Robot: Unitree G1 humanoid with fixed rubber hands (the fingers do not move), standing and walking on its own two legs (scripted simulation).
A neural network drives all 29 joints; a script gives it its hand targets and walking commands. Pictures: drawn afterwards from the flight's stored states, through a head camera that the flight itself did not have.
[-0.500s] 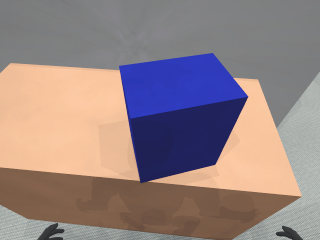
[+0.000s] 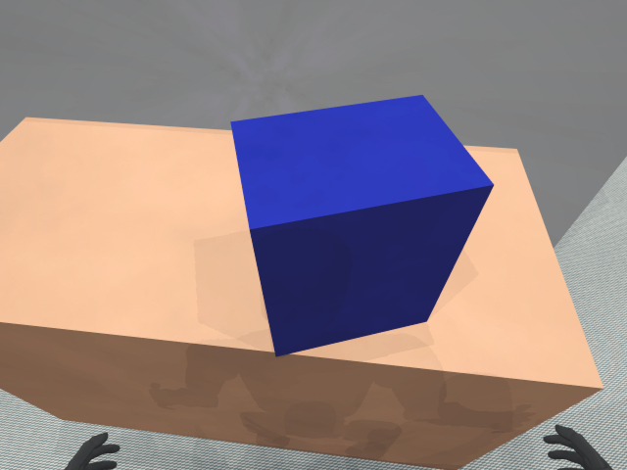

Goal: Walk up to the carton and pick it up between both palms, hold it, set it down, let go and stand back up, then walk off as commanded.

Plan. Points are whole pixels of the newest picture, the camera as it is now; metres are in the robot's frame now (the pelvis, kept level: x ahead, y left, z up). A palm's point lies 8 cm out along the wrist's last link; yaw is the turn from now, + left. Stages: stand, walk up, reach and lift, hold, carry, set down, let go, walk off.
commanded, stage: reach and lift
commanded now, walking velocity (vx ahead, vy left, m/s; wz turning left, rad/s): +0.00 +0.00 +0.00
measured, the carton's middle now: (343, 236) +0.38 -0.02 +0.08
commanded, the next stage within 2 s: none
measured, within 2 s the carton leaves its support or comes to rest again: neither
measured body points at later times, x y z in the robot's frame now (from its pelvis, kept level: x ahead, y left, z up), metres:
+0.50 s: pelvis +0.00 +0.00 +0.02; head -0.01 +0.01 +0.47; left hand +0.19 +0.26 -0.05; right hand +0.12 -0.34 -0.04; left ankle +0.02 +0.15 -0.72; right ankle +0.00 -0.11 -0.72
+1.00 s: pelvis +0.02 -0.01 +0.02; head +0.01 +0.01 +0.47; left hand +0.21 +0.20 -0.02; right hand +0.15 -0.33 -0.01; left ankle +0.02 +0.15 -0.72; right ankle +0.00 -0.11 -0.72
